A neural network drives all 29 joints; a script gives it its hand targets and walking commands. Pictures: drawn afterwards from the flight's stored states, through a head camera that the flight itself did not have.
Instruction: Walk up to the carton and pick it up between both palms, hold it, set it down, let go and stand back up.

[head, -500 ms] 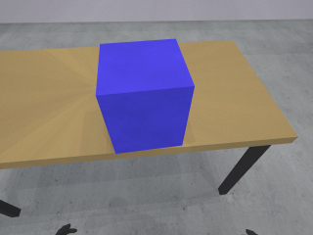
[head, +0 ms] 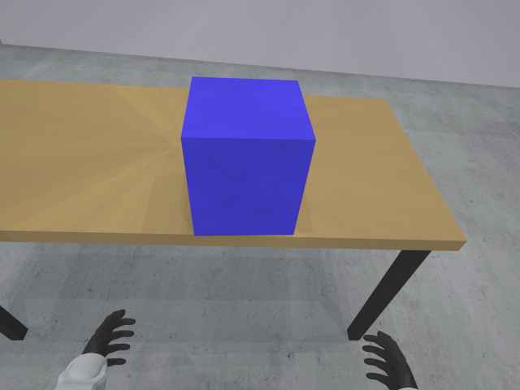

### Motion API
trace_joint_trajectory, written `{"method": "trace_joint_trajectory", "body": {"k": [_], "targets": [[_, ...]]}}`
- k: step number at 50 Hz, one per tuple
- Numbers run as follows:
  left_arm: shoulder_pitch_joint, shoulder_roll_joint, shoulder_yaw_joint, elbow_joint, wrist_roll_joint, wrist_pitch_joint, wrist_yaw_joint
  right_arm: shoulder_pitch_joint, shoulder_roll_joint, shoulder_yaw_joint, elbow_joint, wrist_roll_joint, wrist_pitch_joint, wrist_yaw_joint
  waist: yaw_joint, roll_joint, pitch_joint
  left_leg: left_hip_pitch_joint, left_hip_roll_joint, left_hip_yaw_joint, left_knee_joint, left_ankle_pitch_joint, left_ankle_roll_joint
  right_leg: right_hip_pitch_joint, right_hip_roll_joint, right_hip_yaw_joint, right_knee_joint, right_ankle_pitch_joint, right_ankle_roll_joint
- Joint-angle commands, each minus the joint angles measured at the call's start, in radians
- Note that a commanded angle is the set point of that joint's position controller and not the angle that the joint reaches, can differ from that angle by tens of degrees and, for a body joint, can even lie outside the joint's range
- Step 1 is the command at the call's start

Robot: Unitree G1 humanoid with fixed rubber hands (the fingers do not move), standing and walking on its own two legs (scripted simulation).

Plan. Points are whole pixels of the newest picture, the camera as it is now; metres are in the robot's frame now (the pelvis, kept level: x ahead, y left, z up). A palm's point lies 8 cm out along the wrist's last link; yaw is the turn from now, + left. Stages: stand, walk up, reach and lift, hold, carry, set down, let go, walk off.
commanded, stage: reach and lift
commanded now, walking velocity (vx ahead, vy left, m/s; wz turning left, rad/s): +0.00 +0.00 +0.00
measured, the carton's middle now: (245, 159) +0.53 +0.04 +0.06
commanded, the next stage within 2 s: none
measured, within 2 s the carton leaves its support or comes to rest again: neither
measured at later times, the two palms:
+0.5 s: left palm (101, 312) +0.24 +0.25 -0.02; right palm (378, 321) +0.24 -0.19 -0.02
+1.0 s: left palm (101, 277) +0.27 +0.25 +0.02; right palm (367, 268) +0.31 -0.17 +0.02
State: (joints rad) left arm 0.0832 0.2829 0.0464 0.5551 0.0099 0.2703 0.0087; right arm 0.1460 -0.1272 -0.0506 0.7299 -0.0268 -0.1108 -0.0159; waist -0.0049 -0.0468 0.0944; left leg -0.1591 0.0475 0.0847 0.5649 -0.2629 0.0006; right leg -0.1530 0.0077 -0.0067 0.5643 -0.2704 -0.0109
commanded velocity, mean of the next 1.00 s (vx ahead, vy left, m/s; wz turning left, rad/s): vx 0.00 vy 0.00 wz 0.00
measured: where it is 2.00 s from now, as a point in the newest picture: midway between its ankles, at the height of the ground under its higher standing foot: outside the picture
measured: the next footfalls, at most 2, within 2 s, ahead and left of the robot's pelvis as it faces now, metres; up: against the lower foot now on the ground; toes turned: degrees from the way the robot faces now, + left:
none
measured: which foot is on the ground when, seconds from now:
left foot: down 0.00-1.00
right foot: down 0.00-1.00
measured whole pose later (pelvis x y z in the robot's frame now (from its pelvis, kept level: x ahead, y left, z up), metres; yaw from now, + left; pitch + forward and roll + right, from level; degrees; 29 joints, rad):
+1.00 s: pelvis +0.07 +0.01 +0.01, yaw +2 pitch -4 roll -1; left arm 0.17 0.28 -0.01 0.31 -0.20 -0.16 -0.04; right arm 0.14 -0.15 0.05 0.41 0.22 -0.28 -0.09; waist 0.04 0.00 0.03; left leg -0.06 0.02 0.04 0.42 -0.28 0.00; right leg -0.01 0.01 -0.02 0.35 -0.27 0.00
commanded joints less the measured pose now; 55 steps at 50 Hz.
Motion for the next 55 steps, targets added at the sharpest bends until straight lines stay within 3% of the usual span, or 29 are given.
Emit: {"method": "trace_joint_trajectory", "body": {"k": [1,5,7,9,12,16,18,22,25,30,38,43,50,55], "targets": [[-0.322,0.163,0.045,-0.147,-0.019,-0.077,0.005,-0.229,-0.089,-0.031,-0.245,-0.003,0.028,-0.013,-0.012,0.187,-0.061,-0.307,0.024,0.040,-0.239,-0.339,0.081,0.151,0.049,-0.016,-0.071,-0.152,0.000],[-0.374,0.190,0.033,-0.067,-0.082,-0.117,-0.014,-0.285,-0.044,-0.045,-0.291,-0.031,0.047,-0.031,-0.022,0.040,-0.120,-0.222,-0.009,0.032,-0.182,-0.286,0.070,0.042,0.019,0.005,-0.125,-0.245,0.009],[-0.394,0.204,0.035,-0.024,-0.109,-0.135,-0.028,-0.301,-0.019,-0.039,-0.296,-0.037,0.056,-0.041,-0.023,-0.044,-0.121,-0.117,-0.052,0.027,-0.149,-0.205,0.045,-0.067,-0.026,0.046,-0.184,-0.321,0.001],[-0.410,0.212,0.045,0.012,-0.119,-0.158,-0.043,-0.299,-0.011,-0.020,-0.292,-0.026,0.065,-0.053,-0.023,-0.087,-0.122,-0.003,-0.084,0.012,-0.106,-0.119,0.035,-0.174,-0.073,0.083,-0.236,-0.374,-0.014],[-0.445,0.216,0.042,0.049,-0.128,-0.194,-0.055,-0.313,-0.007,-0.001,-0.270,-0.008,0.072,-0.066,-0.022,-0.042,-0.126,0.028,-0.080,-0.003,-0.122,-0.108,0.038,-0.189,-0.073,0.069,-0.245,-0.346,-0.020],[-0.471,0.193,0.014,0.070,-0.130,-0.255,-0.043,-0.360,-0.025,0.002,-0.245,0.023,0.066,-0.066,-0.002,0.120,-0.149,-0.144,-0.003,-0.025,-0.230,-0.253,0.072,0.030,0.018,-0.018,-0.163,-0.189,0.000],[-0.469,0.185,0.007,0.066,-0.134,-0.285,-0.034,-0.377,-0.036,0.004,-0.244,0.039,0.058,-0.061,0.013,0.150,-0.169,-0.172,0.008,-0.031,-0.254,-0.261,0.069,0.085,0.029,-0.027,-0.148,-0.132,-0.001],[-0.476,0.198,0.000,0.037,-0.185,-0.327,-0.023,-0.397,-0.020,0.010,-0.278,0.063,0.032,-0.050,0.017,0.076,-0.177,-0.057,-0.042,-0.020,-0.234,-0.136,0.029,-0.032,-0.025,0.020,-0.205,-0.181,-0.012],[-0.463,0.194,-0.011,0.001,-0.207,-0.360,-0.016,-0.380,-0.017,0.014,-0.284,0.078,0.016,-0.048,0.016,0.087,-0.184,-0.018,-0.045,-0.022,-0.230,-0.078,0.020,-0.051,-0.038,0.037,-0.221,-0.152,-0.014],[-0.373,0.182,-0.019,-0.073,-0.223,-0.405,-0.019,-0.312,-0.028,0.014,-0.291,0.111,-0.022,-0.056,0.020,0.102,-0.216,0.045,-0.039,-0.033,-0.225,0.062,-0.010,-0.015,-0.029,0.032,-0.227,-0.002,-0.010],[-0.163,0.151,-0.015,-0.243,-0.222,-0.454,-0.045,-0.196,-0.078,0.039,-0.394,0.192,-0.127,-0.071,0.027,0.090,-0.267,0.153,-0.051,-0.060,-0.159,0.488,-0.054,0.088,0.015,0.024,-0.224,0.353,-0.004],[-0.089,0.125,-0.013,-0.360,-0.215,-0.464,-0.051,-0.160,-0.103,0.062,-0.461,0.232,-0.190,-0.070,0.036,0.107,-0.231,0.194,-0.049,-0.080,-0.140,0.661,-0.070,0.091,0.030,0.018,-0.236,0.446,-0.015],[-0.073,0.108,0.010,-0.469,-0.201,-0.438,-0.050,-0.151,-0.125,0.090,-0.519,0.275,-0.200,-0.075,0.034,0.109,-0.201,0.231,-0.046,-0.088,-0.147,0.703,-0.072,0.101,0.016,0.030,-0.257,0.496,-0.021],[-0.160,0.117,0.040,-0.587,-0.204,-0.293,-0.045,-0.223,-0.144,0.083,-0.598,0.289,-0.107,-0.108,0.022,0.095,-0.216,0.230,-0.048,-0.075,-0.179,0.621,-0.063,0.130,-0.003,0.043,-0.269,0.529,-0.002]]}}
